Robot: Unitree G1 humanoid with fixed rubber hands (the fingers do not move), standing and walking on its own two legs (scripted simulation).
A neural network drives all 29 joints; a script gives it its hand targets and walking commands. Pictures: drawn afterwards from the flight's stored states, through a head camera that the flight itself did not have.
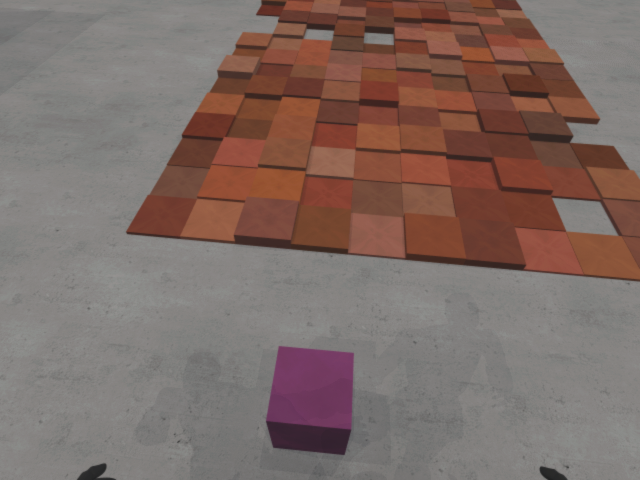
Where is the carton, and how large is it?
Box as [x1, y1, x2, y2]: [266, 346, 353, 454]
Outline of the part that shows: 279,346 266,418 273,447 344,454 351,424 353,353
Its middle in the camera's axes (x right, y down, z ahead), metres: -0.02 +0.45 +1.11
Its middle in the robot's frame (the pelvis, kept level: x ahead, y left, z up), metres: +0.45 +0.02 -0.66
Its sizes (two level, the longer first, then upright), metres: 0.210 0.200 0.250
